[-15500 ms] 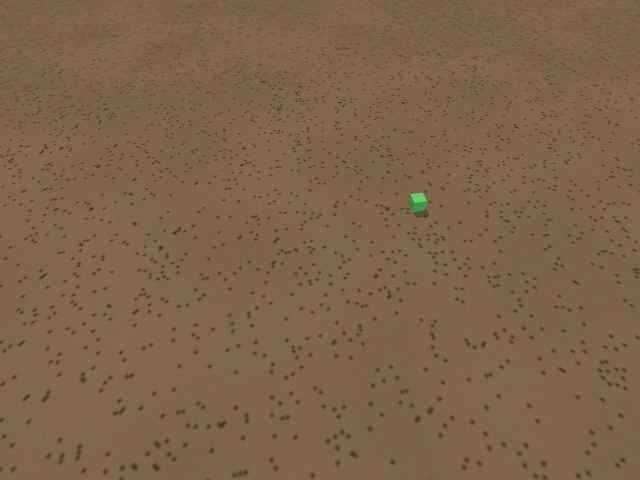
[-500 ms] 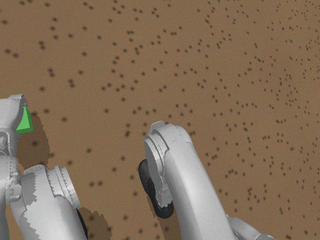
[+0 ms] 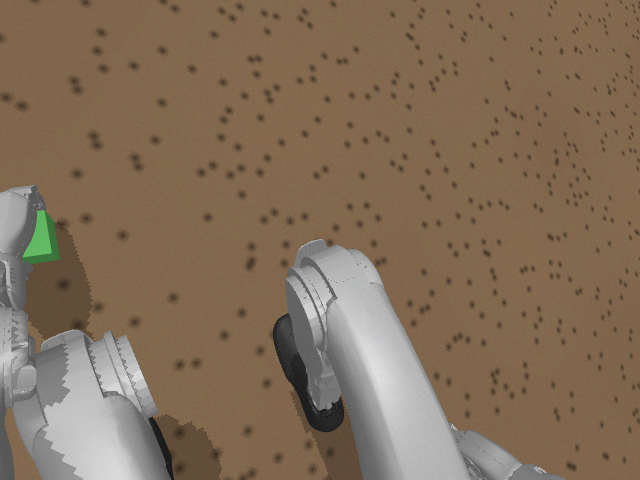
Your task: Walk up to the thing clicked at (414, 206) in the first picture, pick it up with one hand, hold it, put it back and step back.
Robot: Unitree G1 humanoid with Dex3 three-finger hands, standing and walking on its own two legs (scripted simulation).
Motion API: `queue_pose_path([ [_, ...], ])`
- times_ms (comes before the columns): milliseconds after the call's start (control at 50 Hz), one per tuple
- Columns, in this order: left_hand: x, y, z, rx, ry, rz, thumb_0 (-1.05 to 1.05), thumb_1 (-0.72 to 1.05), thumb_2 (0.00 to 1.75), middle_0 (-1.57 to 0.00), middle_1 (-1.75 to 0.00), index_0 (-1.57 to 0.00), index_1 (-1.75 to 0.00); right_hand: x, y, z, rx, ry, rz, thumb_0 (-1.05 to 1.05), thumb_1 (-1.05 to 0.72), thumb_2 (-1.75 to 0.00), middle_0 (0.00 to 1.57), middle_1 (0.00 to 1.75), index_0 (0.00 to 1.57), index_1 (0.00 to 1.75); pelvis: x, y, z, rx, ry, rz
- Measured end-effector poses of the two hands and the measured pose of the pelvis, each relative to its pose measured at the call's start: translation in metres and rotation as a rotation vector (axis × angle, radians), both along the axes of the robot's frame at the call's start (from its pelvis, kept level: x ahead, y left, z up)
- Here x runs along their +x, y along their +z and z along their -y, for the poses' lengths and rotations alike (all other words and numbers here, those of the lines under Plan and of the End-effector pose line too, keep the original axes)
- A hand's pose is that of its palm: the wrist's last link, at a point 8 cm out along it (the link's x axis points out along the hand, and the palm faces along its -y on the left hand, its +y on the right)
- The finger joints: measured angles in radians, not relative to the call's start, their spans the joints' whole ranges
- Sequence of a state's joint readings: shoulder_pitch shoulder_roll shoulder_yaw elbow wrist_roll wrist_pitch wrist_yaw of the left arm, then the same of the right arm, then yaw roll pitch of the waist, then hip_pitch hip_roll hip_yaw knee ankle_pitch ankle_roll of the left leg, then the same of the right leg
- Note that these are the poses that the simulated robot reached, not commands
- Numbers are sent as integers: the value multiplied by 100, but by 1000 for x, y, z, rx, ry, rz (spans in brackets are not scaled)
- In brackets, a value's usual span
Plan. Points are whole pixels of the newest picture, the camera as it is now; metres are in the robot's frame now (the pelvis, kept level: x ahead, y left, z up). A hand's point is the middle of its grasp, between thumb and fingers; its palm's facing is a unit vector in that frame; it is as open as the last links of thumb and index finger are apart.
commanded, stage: close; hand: left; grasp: from above
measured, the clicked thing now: (27, 239) +0.46 +0.21 -0.28
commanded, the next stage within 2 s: settle in 0.80 s
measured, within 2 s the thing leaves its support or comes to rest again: leaves its support in 1.26 s
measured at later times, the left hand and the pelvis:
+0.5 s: hand (7, 253) +0.43 +0.23 -0.24, palm faces -0.44 -0.07 -0.90, open 8.7 cm; pelvis +0.00 +0.00 +0.00, yaw +0 degrees
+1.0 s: hand (6, 252) +0.43 +0.23 -0.24, palm faces -0.44 -0.07 -0.89, open 8.7 cm; pelvis +0.00 +0.00 +0.00, yaw +0 degrees
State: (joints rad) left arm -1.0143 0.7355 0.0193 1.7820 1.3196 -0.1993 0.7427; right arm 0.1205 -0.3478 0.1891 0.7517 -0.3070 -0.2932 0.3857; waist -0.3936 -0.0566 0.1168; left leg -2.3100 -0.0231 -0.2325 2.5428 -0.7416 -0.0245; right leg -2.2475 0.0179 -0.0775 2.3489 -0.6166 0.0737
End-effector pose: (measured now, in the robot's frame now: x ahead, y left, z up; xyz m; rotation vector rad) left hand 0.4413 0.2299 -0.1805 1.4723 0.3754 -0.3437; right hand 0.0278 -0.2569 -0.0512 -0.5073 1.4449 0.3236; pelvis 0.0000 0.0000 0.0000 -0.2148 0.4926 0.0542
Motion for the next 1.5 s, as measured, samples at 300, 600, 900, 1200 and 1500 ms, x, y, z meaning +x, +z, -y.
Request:
queue_pose_path([
  [300,-5,0,-2,-8,-15,6,2,27,47,-83,-65,-66,-51,0,2,-2,-12,-3,-4,0,-91,-90,19,30,20,29,0,2,-1,-6,0,-4],
  [600,-4,-2,-3,-5,-5,10,3,27,48,-89,-60,-68,-48,10,2,0,-11,12,14,0,-91,-90,19,30,20,29,1,2,-2,-7,2,-8],
  [900,-3,-3,-4,-5,-1,2,3,27,48,-94,-56,-70,-46,4,4,1,-23,4,2,0,-91,-90,19,30,20,29,0,2,-1,-6,2,-2],
  [1200,-2,-1,-8,-11,14,2,6,27,47,-100,-60,-71,-45,-3,4,-2,-15,-30,-8,0,-92,-90,19,30,20,29,1,3,-2,-4,5,-9],
  [1500,-1,62,-21,49,47,40,7,28,44,-103,-58,-73,-43,21,-4,10,3,-160,60,0,-91,-90,19,30,20,29,7,18,1,33,21,-90],
])
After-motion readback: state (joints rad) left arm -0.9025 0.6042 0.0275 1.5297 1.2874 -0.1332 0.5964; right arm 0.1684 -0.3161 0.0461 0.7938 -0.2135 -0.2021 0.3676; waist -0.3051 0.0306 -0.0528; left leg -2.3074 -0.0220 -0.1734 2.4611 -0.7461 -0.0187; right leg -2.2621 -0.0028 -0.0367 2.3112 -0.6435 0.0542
